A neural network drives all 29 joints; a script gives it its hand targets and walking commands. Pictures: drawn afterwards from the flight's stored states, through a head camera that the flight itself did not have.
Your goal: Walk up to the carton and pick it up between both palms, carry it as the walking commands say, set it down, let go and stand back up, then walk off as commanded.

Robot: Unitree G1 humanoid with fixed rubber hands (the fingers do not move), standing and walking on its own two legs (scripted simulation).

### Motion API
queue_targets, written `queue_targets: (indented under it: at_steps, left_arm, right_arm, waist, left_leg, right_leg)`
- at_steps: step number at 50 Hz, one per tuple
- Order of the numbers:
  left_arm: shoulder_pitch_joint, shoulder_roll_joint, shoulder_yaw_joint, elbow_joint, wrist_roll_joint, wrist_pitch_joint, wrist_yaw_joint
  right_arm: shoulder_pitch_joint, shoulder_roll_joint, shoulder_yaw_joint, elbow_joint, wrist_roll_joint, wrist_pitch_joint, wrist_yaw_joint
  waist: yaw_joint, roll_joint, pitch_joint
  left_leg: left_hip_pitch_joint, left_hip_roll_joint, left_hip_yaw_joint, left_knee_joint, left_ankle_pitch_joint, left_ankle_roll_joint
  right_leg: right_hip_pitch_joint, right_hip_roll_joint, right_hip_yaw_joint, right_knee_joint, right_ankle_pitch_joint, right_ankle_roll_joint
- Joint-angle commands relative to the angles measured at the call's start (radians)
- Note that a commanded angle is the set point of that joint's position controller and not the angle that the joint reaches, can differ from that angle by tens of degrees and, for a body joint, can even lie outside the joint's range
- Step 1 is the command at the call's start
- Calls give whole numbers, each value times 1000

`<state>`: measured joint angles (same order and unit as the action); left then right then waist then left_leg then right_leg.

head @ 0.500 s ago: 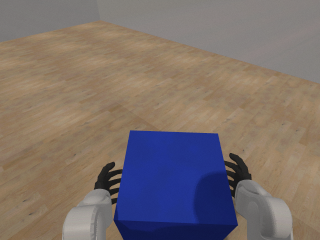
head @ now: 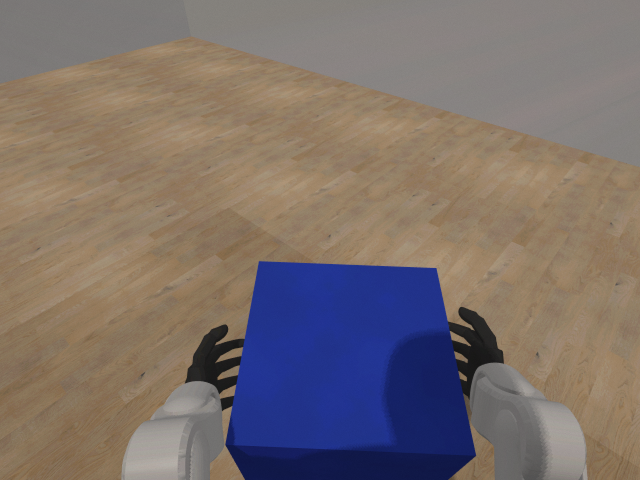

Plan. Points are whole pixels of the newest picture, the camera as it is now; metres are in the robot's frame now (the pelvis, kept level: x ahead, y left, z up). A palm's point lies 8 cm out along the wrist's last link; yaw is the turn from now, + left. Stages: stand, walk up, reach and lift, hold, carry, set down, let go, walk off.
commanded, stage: carry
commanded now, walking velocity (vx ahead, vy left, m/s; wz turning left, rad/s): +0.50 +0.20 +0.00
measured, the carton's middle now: (341, 390) +0.26 +0.00 +0.02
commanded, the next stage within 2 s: none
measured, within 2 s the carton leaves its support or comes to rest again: neither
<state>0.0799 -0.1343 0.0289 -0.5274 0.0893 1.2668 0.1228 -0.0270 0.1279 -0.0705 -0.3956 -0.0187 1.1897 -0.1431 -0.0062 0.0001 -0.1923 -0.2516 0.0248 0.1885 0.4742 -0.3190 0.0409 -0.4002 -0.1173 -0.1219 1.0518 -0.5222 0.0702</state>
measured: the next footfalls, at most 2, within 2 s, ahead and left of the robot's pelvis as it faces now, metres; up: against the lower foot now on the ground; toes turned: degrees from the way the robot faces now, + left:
right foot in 0.16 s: +0.24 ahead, -0.12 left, +0.00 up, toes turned -6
left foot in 0.42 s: +0.38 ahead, +0.20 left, +0.00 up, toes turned +9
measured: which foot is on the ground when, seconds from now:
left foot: down 0.00-0.18, up 0.20-0.40, down 0.42-0.76, up 0.78-1.00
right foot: up 0.00-0.14, down 0.16-0.46, up 0.48-0.72, down 0.74-1.00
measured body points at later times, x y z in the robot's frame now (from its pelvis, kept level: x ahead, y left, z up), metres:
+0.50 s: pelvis +0.35 +0.10 -0.01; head +0.33 +0.09 +0.44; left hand +0.58 +0.26 +0.07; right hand +0.61 -0.05 +0.07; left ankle +0.34 +0.19 -0.74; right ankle +0.21 -0.07 -0.70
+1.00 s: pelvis +0.72 +0.17 +0.01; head +0.72 +0.15 +0.46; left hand +0.94 +0.33 +0.09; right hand +0.98 +0.03 +0.08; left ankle +0.74 +0.30 -0.71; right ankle +0.64 +0.01 -0.74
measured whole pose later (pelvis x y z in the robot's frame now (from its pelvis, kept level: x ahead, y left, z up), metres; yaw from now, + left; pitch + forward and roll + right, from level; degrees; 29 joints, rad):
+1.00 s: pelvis +0.72 +0.17 +0.01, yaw +4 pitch +5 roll +2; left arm 0.07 -0.13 0.02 -0.56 0.08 1.21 0.11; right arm -0.01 0.13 -0.06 -0.47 -0.03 1.15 -0.14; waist 0.00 0.01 -0.11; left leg -0.47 0.02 0.06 0.68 -0.37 0.03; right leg -0.13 -0.15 -0.14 0.36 -0.31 0.06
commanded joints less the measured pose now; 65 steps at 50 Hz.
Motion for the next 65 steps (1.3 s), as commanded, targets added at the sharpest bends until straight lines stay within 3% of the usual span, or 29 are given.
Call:
queue_targets:
  at_steps: [1, 4, 7, 8, 9, 10, 13, 17, 19, 20, 22, 23, 26, 31, 35, 36, 37, 38, 39, 42, 45, 48, 51, 52, 53, 54, 56, 57, 65]
  left_arm:
    - [-610, -844, -644, -165, -348, -103, -116]
    - [-599, -853, -670, -203, -365, -108, -110]
    - [-594, -851, -666, -209, -367, -107, -102]
    - [-558, -818, -657, -192, -360, -105, -101]
    - [-563, -793, -649, -151, -352, -101, -101]
    - [-540, -807, -649, -121, -343, -99, -98]
    - [-644, -856, -679, -193, -380, -114, -112]
    - [-590, -832, -676, -189, -365, -112, -115]
    - [-581, -817, -675, -188, -372, -113, -112]
    - [-576, -812, -675, -182, -361, -107, -110]
    - [-575, -785, -661, -191, -346, -93, -112]
    - [-580, -778, -660, -186, -357, -87, -114]
    - [-581, -836, -658, -164, -367, -104, -125]
    - [-571, -851, -682, -227, -350, -123, -108]
    - [-583, -865, -701, -262, -370, -129, -102]
    - [-546, -856, -692, -251, -369, -127, -101]
    - [-509, -832, -681, -240, -359, -128, -100]
    - [-535, -810, -680, -220, -358, -123, -101]
    - [-527, -813, -679, -187, -353, -122, -98]
    - [-582, -872, -689, -221, -377, -132, -118]
    - [-505, -845, -666, -169, -356, -126, -131]
    - [-517, -797, -654, -163, -364, -122, -130]
    - [-535, -805, -671, -193, -367, -123, -129]
    - [-549, -804, -673, -212, -366, -122, -128]
    - [-554, -793, -666, -222, -358, -114, -124]
    - [-532, -784, -666, -224, -360, -108, -124]
    - [-563, -808, -686, -223, -378, -104, -132]
    - [-546, -839, -676, -205, -374, -110, -132]
    - [-541, -865, -690, -247, -367, -125, -125]
  right_arm:
    - [-418, 907, 698, -180, 290, -17, 134]
    - [-402, 889, 693, -232, 293, -22, 141]
    - [-432, 853, 690, -269, 290, -22, 140]
    - [-423, 824, 685, -252, 280, -16, 135]
    - [-413, 812, 687, -233, 271, -9, 134]
    - [-429, 810, 707, -236, 286, -5, 140]
    - [-429, 880, 683, -193, 291, -25, 152]
    - [-401, 887, 681, -191, 275, -27, 147]
    - [-412, 874, 681, -218, 276, -31, 141]
    - [-397, 873, 677, -205, 274, -29, 138]
    - [-398, 827, 675, -209, 264, -23, 126]
    - [-392, 827, 673, -209, 267, -20, 124]
    - [-442, 885, 710, -252, 287, -31, 127]
    - [-385, 890, 708, -265, 304, -40, 144]
    - [-388, 869, 710, -321, 307, -46, 148]
    - [-395, 849, 710, -329, 300, -43, 146]
    - [-404, 821, 706, -321, 296, -41, 141]
    - [-389, 814, 706, -310, 286, -36, 142]
    - [-393, 816, 719, -282, 292, -31, 148]
    - [-401, 883, 713, -258, 293, -46, 154]
    - [-389, 893, 712, -232, 271, -45, 149]
    - [-407, 855, 710, -255, 264, -42, 137]
    - [-416, 883, 719, -274, 282, -42, 135]
    - [-408, 886, 719, -281, 287, -43, 132]
    - [-430, 854, 721, -292, 287, -39, 128]
    - [-406, 832, 706, -278, 281, -36, 123]
    - [-405, 866, 703, -282, 286, -32, 128]
    - [-431, 886, 718, -303, 291, -33, 129]
    - [-379, 896, 722, -305, 299, -45, 147]
  waist:
    - [-21, 157, -86]
    - [-17, 205, -148]
    - [33, 72, -245]
    - [72, -88, -323]
    - [46, -300, -304]
    - [36, -242, -300]
    - [27, -52, -189]
    - [16, -220, -138]
    - [-4, -185, -165]
    - [-19, -95, -205]
    - [-33, 250, -220]
    - [-32, 232, -206]
    - [-35, 52, -124]
    - [-32, 199, -109]
    - [4, 136, -225]
    - [37, 69, -306]
    - [83, -28, -374]
    - [57, -236, -354]
    - [40, -221, -348]
    - [24, -46, -239]
    - [32, -158, -119]
    - [23, -275, -92]
    - [-9, -166, -176]
    - [-35, -96, -236]
    - [-50, 136, -295]
    - [-25, 240, -275]
    - [-33, 153, -228]
    - [-30, 60, -209]
    - [-24, 179, -143]
  left_leg:
    - [377, 231, -233, -197, 501, 122]
    - [358, 173, -93, -126, 623, 80]
    - [62, 103, 46, 191, 751, -12]
    - [-194, 41, 23, 414, 551, -48]
    - [-453, -89, -61, 617, 1, -70]
    - [-524, -62, -213, 699, -184, -37]
    - [-500, 89, -247, 489, -111, -46]
    - [-159, 6, -80, 9, -23, -34]
    - [95, -44, 20, -101, 158, -37]
    - [293, -15, -19, -104, 206, -25]
    - [552, 280, -495, -211, 155, 126]
    - [602, 368, -583, -179, 401, 188]
    - [596, 297, -413, -92, 742, 135]
    - [522, 204, -183, -153, 776, 104]
    - [277, 106, 25, 90, 1024, 14]
    - [114, 85, 53, 230, 941, -21]
    - [-133, 37, 7, 427, 710, -45]
    - [-397, -100, -62, 683, 93, -74]
    - [-463, -90, -226, 835, -179, -55]
    - [-505, 79, -273, 626, -53, -49]
    - [-329, 30, -150, 232, -122, -67]
    - [-148, -32, -32, 6, 87, -51]
    - [209, -55, 35, -85, 261, -35]
    - [398, 0, -62, -67, 229, 3]
    - [549, 210, -389, -132, 177, 90]
    - [591, 339, -559, -186, 299, 169]
    - [531, 356, -509, -113, 510, 213]
    - [521, 327, -430, -111, 530, 165]
    - [360, 188, -124, -154, 519, 102]
  right_leg:
    - [-266, 15, -42, -308, 93, -35]
    - [-84, 92, -124, -478, 286, -40]
    - [449, 100, -112, -593, 411, -91]
    - [713, -89, 193, -636, 302, -175]
    - [845, -291, 612, -751, 368, -290]
    - [853, -334, 708, -726, 592, -347]
    - [642, -323, 406, -717, 572, -253]
    - [345, -225, 129, -764, 387, -139]
    - [225, -155, 18, -623, 355, -91]
    - [113, -87, -71, -458, 393, -41]
    - [-270, 61, -84, -38, 8, 16]
    - [-368, 60, -20, 79, -94, -19]
    - [-487, -1, 11, 26, -100, -42]
    - [-313, 56, -78, -360, 199, -41]
    - [237, 187, -199, -600, 514, -74]
    - [514, 139, -141, -589, 508, -103]
    - [771, -28, 122, -592, 472, -177]
    - [893, -255, 559, -703, 551, -301]
    - [870, -328, 704, -694, 790, -375]
    - [705, -313, 426, -703, 669, -269]
    - [463, -221, 210, -789, 598, -187]
    - [364, -205, 86, -765, 532, -130]
    - [239, -91, -76, -489, 641, -44]
    - [90, -58, -81, -323, 585, -12]
    - [-116, 15, -81, -27, 322, 20]
    - [-274, 79, -29, 96, -28, 7]
    - [-335, 9, 53, 173, -72, -39]
    - [-357, -21, 58, 115, -42, -34]
    - [-94, 71, -91, -466, 266, -39]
